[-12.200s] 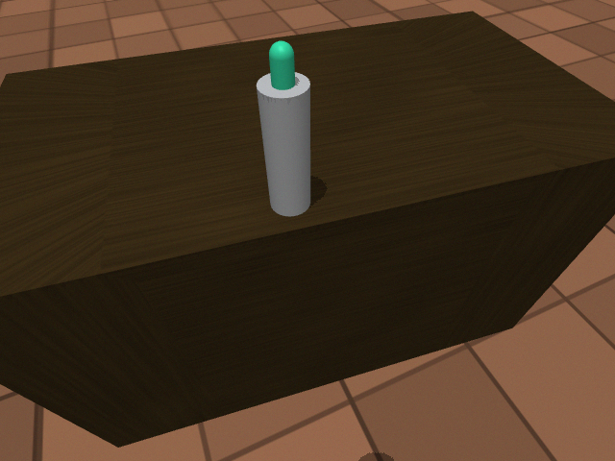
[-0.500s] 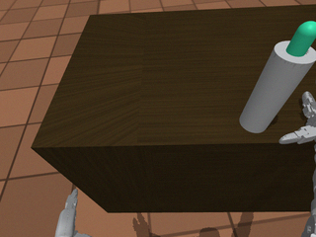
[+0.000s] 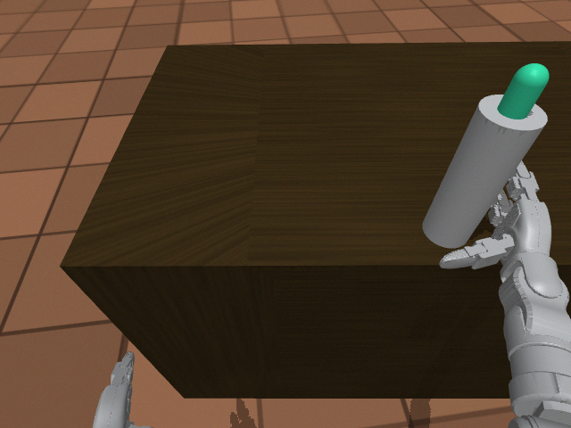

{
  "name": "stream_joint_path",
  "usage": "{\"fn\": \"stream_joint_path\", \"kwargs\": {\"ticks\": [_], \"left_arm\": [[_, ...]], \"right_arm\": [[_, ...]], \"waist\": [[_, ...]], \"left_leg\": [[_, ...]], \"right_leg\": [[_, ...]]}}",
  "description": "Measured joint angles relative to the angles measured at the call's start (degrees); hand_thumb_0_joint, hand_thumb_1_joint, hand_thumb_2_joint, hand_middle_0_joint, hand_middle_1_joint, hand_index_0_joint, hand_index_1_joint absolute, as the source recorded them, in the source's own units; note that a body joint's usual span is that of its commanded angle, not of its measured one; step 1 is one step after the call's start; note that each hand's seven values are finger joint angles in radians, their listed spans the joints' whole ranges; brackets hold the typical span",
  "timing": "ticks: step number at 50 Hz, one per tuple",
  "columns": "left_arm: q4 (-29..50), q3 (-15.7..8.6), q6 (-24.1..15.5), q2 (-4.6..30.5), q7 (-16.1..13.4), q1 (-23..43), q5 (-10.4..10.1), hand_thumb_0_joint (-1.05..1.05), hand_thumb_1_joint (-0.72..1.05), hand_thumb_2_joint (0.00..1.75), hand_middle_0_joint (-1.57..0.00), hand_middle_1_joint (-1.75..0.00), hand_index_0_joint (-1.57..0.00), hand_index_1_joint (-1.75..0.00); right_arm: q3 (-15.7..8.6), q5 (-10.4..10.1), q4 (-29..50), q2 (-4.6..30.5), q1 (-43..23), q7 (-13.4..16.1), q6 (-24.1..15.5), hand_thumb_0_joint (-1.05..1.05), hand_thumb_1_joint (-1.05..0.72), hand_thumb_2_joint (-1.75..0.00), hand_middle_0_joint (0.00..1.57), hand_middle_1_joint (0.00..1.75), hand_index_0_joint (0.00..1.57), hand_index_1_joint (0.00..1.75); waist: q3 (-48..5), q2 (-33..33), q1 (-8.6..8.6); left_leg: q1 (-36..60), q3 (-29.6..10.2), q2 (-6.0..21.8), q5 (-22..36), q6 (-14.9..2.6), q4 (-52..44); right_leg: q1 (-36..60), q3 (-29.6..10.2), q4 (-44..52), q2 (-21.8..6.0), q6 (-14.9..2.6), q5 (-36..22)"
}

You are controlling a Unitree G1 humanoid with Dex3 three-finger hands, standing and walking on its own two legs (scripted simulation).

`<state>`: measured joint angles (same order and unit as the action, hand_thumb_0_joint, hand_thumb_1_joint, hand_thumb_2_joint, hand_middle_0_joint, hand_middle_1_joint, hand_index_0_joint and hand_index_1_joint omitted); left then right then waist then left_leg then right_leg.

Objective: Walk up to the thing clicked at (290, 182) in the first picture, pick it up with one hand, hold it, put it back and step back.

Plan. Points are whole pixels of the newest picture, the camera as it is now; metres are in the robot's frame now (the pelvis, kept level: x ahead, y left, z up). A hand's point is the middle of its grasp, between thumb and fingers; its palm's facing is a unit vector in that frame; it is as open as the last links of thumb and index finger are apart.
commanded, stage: close in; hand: right
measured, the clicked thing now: (481, 166) +0.41 -0.21 +0.17
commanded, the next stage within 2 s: close in 0.06 s
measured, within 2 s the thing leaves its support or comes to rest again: leaves its support in 1.16 s
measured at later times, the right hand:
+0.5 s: hand (461, 203) +0.40 -0.21 +0.11, palm faces +0.23 +0.97 +0.02, open 15.2 cm
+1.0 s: hand (464, 209) +0.40 -0.21 +0.11, palm faces +0.21 +0.98 +0.02, open 9.7 cm
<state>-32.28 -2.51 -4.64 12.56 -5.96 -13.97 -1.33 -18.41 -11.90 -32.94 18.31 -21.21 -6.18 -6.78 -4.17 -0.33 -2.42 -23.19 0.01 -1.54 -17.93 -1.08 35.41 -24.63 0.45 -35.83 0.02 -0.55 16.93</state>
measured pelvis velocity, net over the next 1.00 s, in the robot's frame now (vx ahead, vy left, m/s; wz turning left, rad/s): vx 0.00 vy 0.00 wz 0.01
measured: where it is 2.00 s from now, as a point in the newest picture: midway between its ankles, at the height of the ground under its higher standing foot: outside the picture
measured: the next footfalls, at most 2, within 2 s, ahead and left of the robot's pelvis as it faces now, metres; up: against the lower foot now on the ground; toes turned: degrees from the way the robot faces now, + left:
none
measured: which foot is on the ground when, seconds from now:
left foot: down 0.00-1.00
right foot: down 0.00-1.00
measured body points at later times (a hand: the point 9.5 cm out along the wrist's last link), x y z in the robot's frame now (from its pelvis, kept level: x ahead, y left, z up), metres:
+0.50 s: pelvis +0.00 +0.00 +0.00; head +0.02 +0.01 +0.45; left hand +0.15 +0.27 -0.07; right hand +0.39 -0.26 +0.11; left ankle +0.00 +0.11 -0.73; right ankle +0.01 -0.11 -0.73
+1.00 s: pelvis +0.00 +0.00 +0.00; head +0.02 -0.01 +0.45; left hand +0.15 +0.26 -0.07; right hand +0.38 -0.27 +0.11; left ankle +0.00 +0.11 -0.73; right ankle +0.01 -0.11 -0.73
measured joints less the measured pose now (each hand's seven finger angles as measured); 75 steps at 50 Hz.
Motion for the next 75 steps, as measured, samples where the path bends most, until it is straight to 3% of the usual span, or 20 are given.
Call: {"fn": "stream_joint_path", "kwargs": {"ticks": [7, 13, 18, 29, 35, 41, 49, 56, 68, 75], "left_arm": [[3.45, -1.23, -0.07, 0.81, 0.01, -1.46, -0.29, -0.01, -0.49, 0.03, -0.06, -0.06, -0.07, -0.05], [1.08, -0.97, -0.55, 0.28, 0.4, 0.25, -0.09, -0.01, -0.5, 0.03, -0.06, -0.06, -0.07, -0.05], [-0.26, -0.59, -0.08, -0.3, 0.76, 0.75, 0.03, -0.01, -0.51, 0.04, -0.06, -0.06, -0.07, -0.05], [3.36, -0.94, -0.33, 0.03, 1.56, -0.95, -0.55, -0.01, -0.52, 0.05, -0.06, -0.06, -0.06, -0.05], [2.28, -1.71, 0.04, 0.51, 1.74, -0.95, -0.41, -0.01, -0.52, 0.05, -0.06, -0.06, -0.06, -0.05], [3.07, -0.45, 0.46, -0.17, 1.69, -0.75, -0.41, -0.01, -0.52, 0.05, -0.06, -0.06, -0.06, -0.05], [3.03, -0.55, 0.18, -0.4, 1.81, -1.37, -0.44, -0.01, -0.52, 0.05, -0.06, -0.06, -0.06, -0.05], [3.79, -1.49, 0.71, 0.26, 1.79, -1.48, -0.34, -0.01, -0.52, 0.05, -0.07, -0.06, -0.07, -0.06], [1.13, -0.94, 0.45, 0.34, 1.3, -0.57, -0.67, -0.01, -0.53, 0.05, -0.07, -0.06, -0.07, -0.06], [3.19, -1.1, 0.84, 0.31, 1.06, -1.44, -1.04, -0.01, -0.52, 0.05, -0.07, -0.06, -0.07, -0.06]], "right_arm": [[0.38, 0.03, 3.03, -1.82, 1.47, 3.77, -1.16, -0.01, 0.53, -0.08, 0.04, 0.06, 0.04, 0.06], [1.06, 1.04, 1.79, -1.94, -0.04, 4.5, -0.8, -0.01, 0.55, -0.06, 0.07, 0.07, 0.08, 0.08], [1.54, 1.49, 0.96, -1.76, -1.81, 4.82, -0.97, -0.01, 0.55, -0.06, 0.24, 0.14, 0.24, 0.15], [-0.36, 1.67, -5.59, -0.14, -5.08, 3.44, -1.48, -0.01, 0.47, -0.14, 0.59, 0.34, 0.59, 0.35], [0.75, 1.7, -2.82, -1.09, -4.27, 3.89, -1.74, -0.01, 0.34, -0.26, 0.73, 0.47, 0.72, 0.48], [0.17, 1.95, -3.35, -1.2, -3.99, 4.24, -1.78, -0.01, 0.17, -0.42, 0.86, 0.63, 0.85, 0.63], [1.35, 1.58, -2.6, -1.73, -2.81, 3.94, -2.75, 0.0, 0.2, -0.68, 0.81, 0.76, 0.81, 0.77], [1.21, 1.86, -1.1, -1.52, -3.13, 4.84, -1.15, 0.0, 0.23, -0.89, 0.76, 0.89, 0.76, 0.9], [2.42, 1.86, 1.19, -1.19, -4.79, 5.64, 2.65, 0.0, 0.3, -1.0, 0.73, 1.02, 0.72, 1.02], [1.64, 1.1, 3.22, -0.56, -5.44, 5.49, 5.9, 0.0, 0.31, -1.02, 0.72, 1.03, 0.72, 1.04]], "waist": [[1.39, 0.08, 0.16], [1.38, 0.8, 0.04], [1.41, -0.01, -0.16], [0.17, 0.77, -1.03], [0.88, 0.06, -0.49], [0.5, 0.24, -0.59], [0.29, 0.44, -0.08], [1.15, 0.04, -0.24], [0.64, -0.61, 0.39], [1.2, -1.11, 0.59]], "left_leg": [[1.36, -0.04, 0.08, 0.05, -0.1, -0.23], [0.57, 0.12, 0.01, 0.08, -0.3, 0.09], [-0.02, 0.12, 0.04, 0.04, -0.26, 0.33], [-0.29, -0.34, -0.02, -0.25, -0.23, 0.53], [-0.27, -0.44, 0.06, -0.1, 0.02, 0.28], [0.11, -0.64, 0.07, 0.0, 0.18, -0.04], [0.76, -0.49, 0.3, 0.01, 0.31, -0.37], [0.77, -0.67, 0.32, 0.44, 0.48, -0.68], [3.46, -0.71, 0.31, 1.05, 0.46, -2.43], [4.83, -0.62, 0.69, 1.38, 0.51, -3.34]], "right_leg": [[1.64, 0.04, 0.83, 0.09, 0.07, -0.38], [0.93, -0.11, 0.75, 0.01, 0.29, -0.56], [0.31, -0.1, 0.45, 0.04, 0.28, -0.49], [0.33, 0.35, 0.55, -0.02, 0.23, -0.19], [0.17, 0.45, 0.36, 0.05, -0.03, -0.09], [0.58, 0.65, 0.62, 0.06, -0.16, -0.1], [1.04, 0.49, 0.75, 0.29, -0.31, -0.09], [1.04, 0.68, 0.9, 0.3, -0.46, -0.38], [3.69, 0.69, 2.54, 0.29, -0.43, -0.9], [5.36, 0.59, 4.27, 0.67, -0.49, -1.77]]}}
